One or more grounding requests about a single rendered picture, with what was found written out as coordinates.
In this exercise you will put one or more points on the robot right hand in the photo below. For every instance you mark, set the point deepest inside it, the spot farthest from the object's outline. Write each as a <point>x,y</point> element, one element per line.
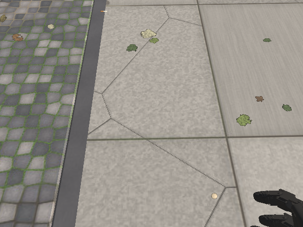
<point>285,201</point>

